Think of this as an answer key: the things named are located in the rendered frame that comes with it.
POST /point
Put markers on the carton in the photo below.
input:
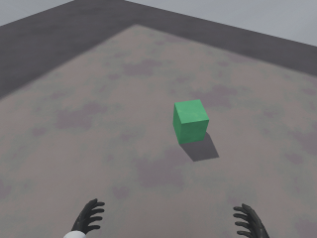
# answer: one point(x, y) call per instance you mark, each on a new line
point(190, 121)

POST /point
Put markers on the left robot hand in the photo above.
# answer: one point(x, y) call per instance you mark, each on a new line
point(84, 219)

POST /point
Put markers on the right robot hand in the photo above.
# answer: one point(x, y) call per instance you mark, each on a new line
point(255, 224)

